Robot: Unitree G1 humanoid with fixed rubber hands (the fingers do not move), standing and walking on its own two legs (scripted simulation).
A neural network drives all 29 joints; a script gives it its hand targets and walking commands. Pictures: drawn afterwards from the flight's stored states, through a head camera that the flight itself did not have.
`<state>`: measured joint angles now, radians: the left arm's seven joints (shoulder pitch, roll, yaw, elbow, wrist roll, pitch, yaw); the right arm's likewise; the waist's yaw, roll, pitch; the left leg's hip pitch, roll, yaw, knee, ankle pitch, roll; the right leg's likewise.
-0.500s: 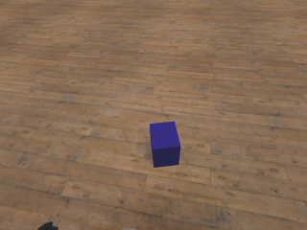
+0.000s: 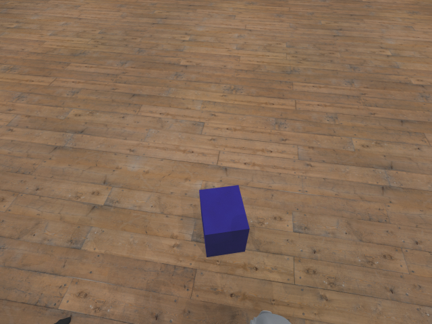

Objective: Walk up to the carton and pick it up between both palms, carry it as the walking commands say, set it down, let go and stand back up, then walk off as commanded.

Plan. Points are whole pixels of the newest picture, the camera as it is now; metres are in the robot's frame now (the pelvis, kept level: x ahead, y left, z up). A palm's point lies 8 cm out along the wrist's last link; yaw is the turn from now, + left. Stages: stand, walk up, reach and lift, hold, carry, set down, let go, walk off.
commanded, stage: walk up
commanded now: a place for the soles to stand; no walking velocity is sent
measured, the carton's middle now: (222, 221) +0.65 -0.03 -0.62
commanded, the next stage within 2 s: none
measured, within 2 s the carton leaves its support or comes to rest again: neither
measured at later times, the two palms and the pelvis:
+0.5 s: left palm (67, 288) +0.23 +0.31 -0.09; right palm (395, 284) +0.21 -0.34 -0.07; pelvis +0.15 -0.01 +0.00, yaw +2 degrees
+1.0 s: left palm (83, 280) +0.24 +0.29 -0.09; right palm (389, 264) +0.25 -0.36 -0.09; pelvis +0.17 -0.04 -0.01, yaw +3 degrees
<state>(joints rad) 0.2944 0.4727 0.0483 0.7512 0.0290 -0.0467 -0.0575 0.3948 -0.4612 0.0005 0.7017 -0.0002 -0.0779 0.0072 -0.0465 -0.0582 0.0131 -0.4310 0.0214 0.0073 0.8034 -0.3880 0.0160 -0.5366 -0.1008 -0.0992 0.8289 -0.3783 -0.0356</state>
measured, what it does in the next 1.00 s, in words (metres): walks ahead: left foot, then right foot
